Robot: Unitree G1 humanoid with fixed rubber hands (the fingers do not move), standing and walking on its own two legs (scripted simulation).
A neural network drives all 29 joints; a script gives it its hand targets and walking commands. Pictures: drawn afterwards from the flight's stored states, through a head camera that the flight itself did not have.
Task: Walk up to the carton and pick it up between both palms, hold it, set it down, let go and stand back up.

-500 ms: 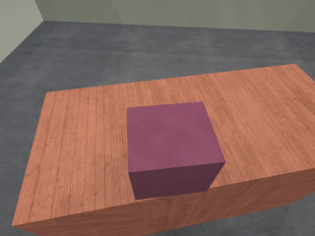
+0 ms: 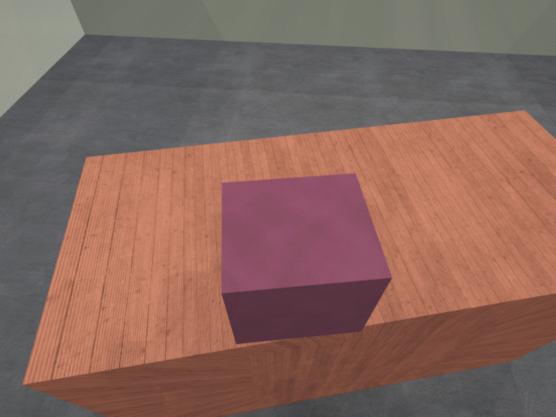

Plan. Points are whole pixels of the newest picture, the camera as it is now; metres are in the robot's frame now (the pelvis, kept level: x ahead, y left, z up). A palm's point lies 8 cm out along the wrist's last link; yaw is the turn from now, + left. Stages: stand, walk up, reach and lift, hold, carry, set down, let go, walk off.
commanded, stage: walk up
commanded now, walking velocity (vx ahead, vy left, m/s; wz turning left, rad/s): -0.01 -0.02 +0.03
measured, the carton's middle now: (294, 260) +0.35 -0.02 -0.02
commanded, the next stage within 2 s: stand in 0.12 s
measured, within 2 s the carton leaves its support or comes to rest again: neither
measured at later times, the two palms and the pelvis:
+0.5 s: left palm out of the picture -0.02 +0.19 -0.15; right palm out of the picture -0.03 -0.20 -0.15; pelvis +0.00 -0.01 +0.00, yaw +0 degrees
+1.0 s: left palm out of the picture +0.10 +0.19 -0.13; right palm out of the picture +0.12 -0.20 -0.15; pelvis -0.03 -0.01 -0.01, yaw +3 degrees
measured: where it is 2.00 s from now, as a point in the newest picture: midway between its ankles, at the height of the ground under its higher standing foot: outside the picture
